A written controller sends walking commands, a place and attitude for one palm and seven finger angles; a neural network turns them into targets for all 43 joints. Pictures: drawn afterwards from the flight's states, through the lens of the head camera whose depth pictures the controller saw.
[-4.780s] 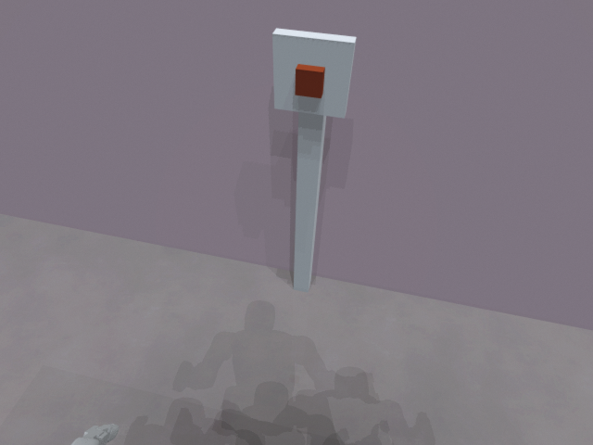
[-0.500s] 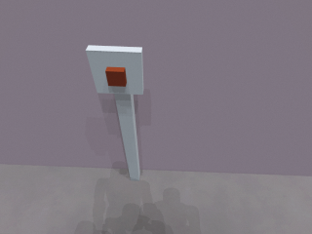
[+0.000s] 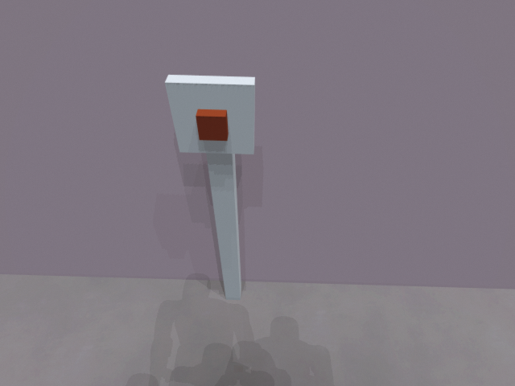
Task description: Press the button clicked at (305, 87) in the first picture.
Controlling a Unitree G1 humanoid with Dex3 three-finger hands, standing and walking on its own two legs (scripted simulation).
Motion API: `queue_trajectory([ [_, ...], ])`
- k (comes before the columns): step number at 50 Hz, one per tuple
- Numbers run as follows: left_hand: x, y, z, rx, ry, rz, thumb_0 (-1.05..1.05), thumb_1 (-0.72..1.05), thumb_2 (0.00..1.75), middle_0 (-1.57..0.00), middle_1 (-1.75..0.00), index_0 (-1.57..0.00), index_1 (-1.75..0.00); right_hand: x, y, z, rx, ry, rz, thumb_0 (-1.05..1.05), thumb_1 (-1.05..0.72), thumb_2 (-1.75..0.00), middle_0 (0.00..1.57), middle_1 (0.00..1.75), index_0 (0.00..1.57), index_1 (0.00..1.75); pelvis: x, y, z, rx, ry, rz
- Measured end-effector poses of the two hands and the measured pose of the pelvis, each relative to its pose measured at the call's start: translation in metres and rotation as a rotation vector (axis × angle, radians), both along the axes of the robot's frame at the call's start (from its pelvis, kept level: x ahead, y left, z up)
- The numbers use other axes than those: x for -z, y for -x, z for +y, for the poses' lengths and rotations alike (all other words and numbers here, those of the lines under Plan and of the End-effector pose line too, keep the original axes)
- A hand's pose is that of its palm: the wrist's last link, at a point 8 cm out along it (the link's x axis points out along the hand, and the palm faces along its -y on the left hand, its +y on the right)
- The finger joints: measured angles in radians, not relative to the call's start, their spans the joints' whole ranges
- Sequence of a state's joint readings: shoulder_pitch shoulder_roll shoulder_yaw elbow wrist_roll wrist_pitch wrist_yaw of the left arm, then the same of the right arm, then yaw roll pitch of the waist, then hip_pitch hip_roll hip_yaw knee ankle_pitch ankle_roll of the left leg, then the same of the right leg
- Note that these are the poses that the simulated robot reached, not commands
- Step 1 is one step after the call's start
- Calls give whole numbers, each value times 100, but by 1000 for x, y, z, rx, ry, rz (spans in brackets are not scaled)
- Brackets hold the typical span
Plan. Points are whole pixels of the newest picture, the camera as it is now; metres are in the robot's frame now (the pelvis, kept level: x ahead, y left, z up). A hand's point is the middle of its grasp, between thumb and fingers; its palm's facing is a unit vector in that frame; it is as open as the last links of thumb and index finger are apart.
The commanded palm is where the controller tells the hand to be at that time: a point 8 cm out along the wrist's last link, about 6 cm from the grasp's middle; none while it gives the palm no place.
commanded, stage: look again from close up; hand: left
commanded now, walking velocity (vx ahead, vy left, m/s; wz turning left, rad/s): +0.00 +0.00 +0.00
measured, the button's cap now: (213, 124) +0.56 +0.13 +0.12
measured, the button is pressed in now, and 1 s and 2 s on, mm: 0 0 0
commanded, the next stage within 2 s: shuffle to correct the standing spot in 0.06 s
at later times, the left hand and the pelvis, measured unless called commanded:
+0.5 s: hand out of the picture +0.02 +0.14 -0.18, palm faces +0.01 -0.98 -0.18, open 7.4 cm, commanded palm none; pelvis +0.04 -0.03 -0.01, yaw -1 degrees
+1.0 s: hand out of the picture +0.13 +0.09 -0.17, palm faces +0.07 -0.98 -0.16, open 7.4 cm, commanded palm none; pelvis +0.11 -0.09 +0.00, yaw +1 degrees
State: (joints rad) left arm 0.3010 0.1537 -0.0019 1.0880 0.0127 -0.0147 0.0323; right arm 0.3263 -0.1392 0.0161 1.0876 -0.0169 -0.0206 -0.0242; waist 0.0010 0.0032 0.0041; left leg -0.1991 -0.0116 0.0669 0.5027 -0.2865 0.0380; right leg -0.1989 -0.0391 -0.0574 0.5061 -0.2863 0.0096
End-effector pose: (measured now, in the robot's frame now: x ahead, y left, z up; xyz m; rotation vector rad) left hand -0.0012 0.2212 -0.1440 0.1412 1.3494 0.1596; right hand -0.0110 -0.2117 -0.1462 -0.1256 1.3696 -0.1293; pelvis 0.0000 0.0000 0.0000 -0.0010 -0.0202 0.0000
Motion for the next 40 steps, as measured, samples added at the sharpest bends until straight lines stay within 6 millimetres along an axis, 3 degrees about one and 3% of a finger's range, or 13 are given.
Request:
queue_trajectory([
  [15,5,11,-10,5,35,82,1,91,89,-20,-30,-19,-30,1,0,4,20,-3,37,0,-91,-90,20,30,20,30,1,-9,0,11,-11,9],
  [19,7,7,-17,18,35,111,1,91,89,-20,-30,-19,-30,4,-2,-7,47,4,45,0,-90,-90,20,30,20,30,5,-17,-10,24,-24,22],
  [26,6,-17,-40,-9,18,77,1,91,89,-20,-30,-19,-30,10,-11,-41,48,14,99,0,-90,-90,20,30,20,30,9,-40,-37,1,-5,46],
  [30,6,-16,-55,-59,26,73,1,91,89,-20,-30,-19,-30,1,-47,-57,-1,38,90,1,-91,-90,20,30,20,30,6,-52,-47,-23,-6,46],
  [37,20,-5,-75,-77,94,195,1,91,89,-20,-30,-19,-30,-6,-145,-65,-48,81,-114,1,-91,-90,20,29,19,30,13,-79,-49,-19,13,37],
  [40,30,-16,-76,-53,109,223,1,91,89,-20,-30,-19,-30,-5,-165,-67,-34,94,-184,0,-91,-90,20,29,19,30,19,-88,-52,2,4,26],
])
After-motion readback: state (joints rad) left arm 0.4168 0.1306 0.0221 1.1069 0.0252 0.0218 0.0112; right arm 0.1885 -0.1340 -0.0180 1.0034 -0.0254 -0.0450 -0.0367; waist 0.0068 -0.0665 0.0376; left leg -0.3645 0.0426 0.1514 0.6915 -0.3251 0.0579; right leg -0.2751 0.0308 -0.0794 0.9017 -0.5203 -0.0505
